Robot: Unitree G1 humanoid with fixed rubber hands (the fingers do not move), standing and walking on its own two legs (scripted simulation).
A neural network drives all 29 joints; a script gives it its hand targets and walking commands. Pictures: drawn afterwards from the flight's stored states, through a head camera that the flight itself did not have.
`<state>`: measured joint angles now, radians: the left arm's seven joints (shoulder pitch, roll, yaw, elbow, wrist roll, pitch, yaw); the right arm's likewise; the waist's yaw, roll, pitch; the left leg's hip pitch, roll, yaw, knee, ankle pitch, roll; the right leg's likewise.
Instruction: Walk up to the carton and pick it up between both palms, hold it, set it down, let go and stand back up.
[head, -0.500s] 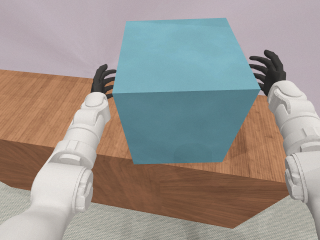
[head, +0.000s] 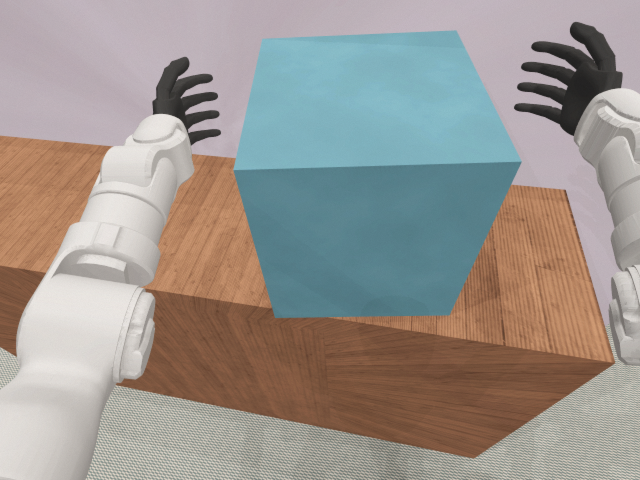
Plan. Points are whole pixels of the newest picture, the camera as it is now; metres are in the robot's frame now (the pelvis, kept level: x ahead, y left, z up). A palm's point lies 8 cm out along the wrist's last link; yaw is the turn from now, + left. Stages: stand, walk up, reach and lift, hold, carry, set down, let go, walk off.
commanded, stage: set down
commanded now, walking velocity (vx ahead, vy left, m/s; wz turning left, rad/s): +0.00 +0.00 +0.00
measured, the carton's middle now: (359, 183) +0.52 +0.04 +0.09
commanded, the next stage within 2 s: none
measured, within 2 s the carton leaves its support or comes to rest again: neither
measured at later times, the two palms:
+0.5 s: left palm (156, 93) +0.45 +0.26 +0.25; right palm (608, 80) +0.52 -0.20 +0.26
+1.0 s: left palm (166, 166) +0.41 +0.25 +0.19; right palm (623, 170) +0.46 -0.23 +0.20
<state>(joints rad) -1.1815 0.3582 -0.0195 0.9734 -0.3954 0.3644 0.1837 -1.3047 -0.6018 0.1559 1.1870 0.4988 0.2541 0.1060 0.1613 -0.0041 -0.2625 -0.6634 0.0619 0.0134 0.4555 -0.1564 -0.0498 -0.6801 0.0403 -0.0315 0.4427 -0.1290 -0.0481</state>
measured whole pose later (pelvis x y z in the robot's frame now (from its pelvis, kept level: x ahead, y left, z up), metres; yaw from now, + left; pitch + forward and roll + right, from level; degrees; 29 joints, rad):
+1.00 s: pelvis +0.02 +0.01 +0.01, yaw +1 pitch +10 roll -1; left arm -0.73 0.28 0.15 0.30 -0.21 0.69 0.17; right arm -0.87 -0.63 0.08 0.80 0.51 0.36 0.16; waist 0.06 0.00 -0.13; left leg -0.37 0.05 0.00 0.36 -0.16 -0.04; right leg -0.36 0.04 -0.02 0.31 -0.12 -0.03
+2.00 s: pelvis +0.02 +0.02 +0.02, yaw -1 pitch +5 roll +0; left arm -0.14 0.13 0.11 0.02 -0.11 0.40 0.15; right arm -0.24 -0.56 0.00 0.46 0.42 0.09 0.20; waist 0.04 0.00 -0.07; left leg -0.23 0.04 0.02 0.31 -0.16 -0.03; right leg -0.25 0.03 0.02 0.31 -0.14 -0.03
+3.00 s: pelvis +0.03 +0.03 +0.02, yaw -2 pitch +1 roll -1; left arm 0.17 0.11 0.01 0.22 -0.04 0.12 0.13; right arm 0.15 -0.36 0.01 0.50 0.24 -0.15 0.16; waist 0.05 -0.01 0.02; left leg -0.15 0.02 0.03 0.36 -0.22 0.00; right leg -0.16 0.03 0.04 0.30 -0.16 0.00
